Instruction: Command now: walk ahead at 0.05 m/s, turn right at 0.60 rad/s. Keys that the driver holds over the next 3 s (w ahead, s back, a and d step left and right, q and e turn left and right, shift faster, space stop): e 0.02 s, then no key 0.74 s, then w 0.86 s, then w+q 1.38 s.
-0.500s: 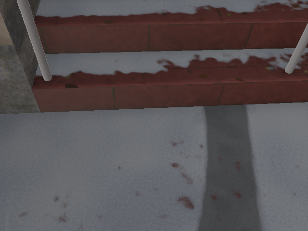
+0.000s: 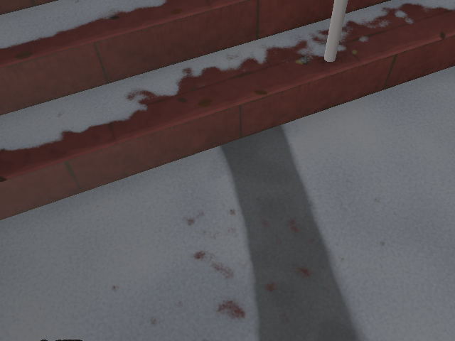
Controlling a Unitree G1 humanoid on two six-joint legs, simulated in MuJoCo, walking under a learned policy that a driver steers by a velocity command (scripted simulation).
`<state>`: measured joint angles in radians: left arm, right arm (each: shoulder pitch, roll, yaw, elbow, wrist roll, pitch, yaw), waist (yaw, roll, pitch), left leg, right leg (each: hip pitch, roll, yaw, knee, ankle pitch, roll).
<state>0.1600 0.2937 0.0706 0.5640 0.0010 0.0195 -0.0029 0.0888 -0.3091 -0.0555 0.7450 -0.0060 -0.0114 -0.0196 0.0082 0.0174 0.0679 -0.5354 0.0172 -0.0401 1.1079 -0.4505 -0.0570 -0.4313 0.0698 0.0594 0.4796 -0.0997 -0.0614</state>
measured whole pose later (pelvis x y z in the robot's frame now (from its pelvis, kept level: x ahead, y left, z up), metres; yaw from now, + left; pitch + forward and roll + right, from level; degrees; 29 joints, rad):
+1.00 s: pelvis +0.04 +0.05 +0.00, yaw -7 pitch -1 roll +0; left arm 0.33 0.24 0.05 0.83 -0.02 0.00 0.04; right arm 0.28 -0.27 -0.05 0.91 0.02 -0.08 0.02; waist -0.02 -0.03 -0.01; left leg -0.24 -0.02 0.04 0.58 -0.32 0.06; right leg -0.21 -0.01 0.09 0.65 -0.44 0.00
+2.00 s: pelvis +0.55 -0.04 -0.02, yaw +2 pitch +2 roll -1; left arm 0.32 0.29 0.05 0.92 0.01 -0.05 0.02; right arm 0.07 -0.27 -0.03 0.70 0.02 -0.07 0.05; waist 0.05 0.01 0.04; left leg -0.53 -0.01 0.04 0.58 -0.08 0.10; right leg 0.05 -0.01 -0.17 0.51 -0.44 0.00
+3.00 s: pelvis +1.02 +0.14 +0.01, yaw +38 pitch +4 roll +2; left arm 0.49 0.21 0.00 0.95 -0.01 0.00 0.06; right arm -0.06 -0.14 0.08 0.40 0.01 -0.03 0.05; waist 0.04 -0.03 0.04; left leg -1.03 0.00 0.12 1.38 -0.44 0.09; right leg 0.14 -0.21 -0.20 0.30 -0.22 0.06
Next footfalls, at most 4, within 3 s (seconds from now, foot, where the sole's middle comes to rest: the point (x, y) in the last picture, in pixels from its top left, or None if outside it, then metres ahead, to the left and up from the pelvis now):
0.24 left None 0.09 0.15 -0.77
0.52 right None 0.02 -0.11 -0.77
1.44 right None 0.38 -0.15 -0.77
1.98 left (234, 242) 0.71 0.05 -0.77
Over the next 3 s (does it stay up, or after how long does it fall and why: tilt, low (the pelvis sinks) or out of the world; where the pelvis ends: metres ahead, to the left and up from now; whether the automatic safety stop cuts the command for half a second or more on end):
stays up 1.02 0.14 0.01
